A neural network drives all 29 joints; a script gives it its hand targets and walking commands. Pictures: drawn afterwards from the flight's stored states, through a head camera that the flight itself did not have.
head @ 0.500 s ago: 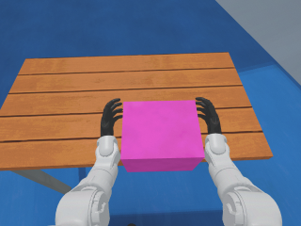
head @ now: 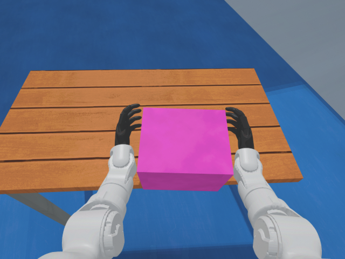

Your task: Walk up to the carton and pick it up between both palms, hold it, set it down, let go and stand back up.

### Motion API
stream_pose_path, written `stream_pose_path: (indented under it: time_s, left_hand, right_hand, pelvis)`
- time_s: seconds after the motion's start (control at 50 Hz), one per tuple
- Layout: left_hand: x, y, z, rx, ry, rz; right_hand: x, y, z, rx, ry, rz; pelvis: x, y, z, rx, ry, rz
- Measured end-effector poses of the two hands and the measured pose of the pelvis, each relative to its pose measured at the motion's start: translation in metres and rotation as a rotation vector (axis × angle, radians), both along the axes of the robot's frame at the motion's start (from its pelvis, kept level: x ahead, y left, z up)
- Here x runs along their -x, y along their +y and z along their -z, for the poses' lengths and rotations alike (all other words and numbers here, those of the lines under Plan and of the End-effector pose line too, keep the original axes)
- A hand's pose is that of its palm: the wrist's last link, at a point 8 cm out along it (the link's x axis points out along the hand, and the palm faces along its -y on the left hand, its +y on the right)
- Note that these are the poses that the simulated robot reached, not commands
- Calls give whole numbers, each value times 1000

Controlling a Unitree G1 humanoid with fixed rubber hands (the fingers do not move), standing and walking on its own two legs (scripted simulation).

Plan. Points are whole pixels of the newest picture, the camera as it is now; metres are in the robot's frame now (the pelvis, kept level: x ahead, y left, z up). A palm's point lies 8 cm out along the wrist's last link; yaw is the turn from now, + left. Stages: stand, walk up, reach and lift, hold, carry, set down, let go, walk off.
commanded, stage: reach and lift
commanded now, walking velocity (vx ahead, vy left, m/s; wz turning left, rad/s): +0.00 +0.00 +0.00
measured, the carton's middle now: (182, 151) +0.38 +0.00 +0.00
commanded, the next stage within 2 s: hold in 1.96 s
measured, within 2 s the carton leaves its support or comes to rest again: neither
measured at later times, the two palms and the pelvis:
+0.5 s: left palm (118, 118) +0.39 +0.15 +0.11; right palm (250, 125) +0.39 -0.14 +0.11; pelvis +0.02 +0.00 +0.01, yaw +1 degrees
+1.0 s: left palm (106, 111) +0.37 +0.17 +0.15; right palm (251, 120) +0.37 -0.13 +0.14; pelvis +0.02 +0.00 +0.01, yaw +3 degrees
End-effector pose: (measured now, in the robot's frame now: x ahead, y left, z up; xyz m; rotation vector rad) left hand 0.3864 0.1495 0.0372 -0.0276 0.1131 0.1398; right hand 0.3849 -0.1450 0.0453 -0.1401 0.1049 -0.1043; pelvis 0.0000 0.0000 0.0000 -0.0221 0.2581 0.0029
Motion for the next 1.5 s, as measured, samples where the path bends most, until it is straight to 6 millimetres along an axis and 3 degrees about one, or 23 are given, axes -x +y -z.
stream_pose_path:
  time_s: [0.38,0.68,1.04,1.5]
  left_hand:
    - [-7,-1,-47,-38,13,31]
    - [0,10,-102,-69,44,-7]
    - [12,16,-117,-73,51,13]
    - [11,13,-133,-76,54,3]
  right_hand:
    - [1,-1,-39,-80,19,30]
    - [-6,11,-86,-110,54,-14]
    - [12,15,-96,-111,52,9]
    - [8,12,-111,-114,51,4]
  pelvis:
    - [-14,0,-6,-4,-144,-15]
    - [-20,-5,-9,-13,-276,-32]
    - [-19,3,-7,-10,-344,-48]
    - [-16,3,-8,-12,-367,-41]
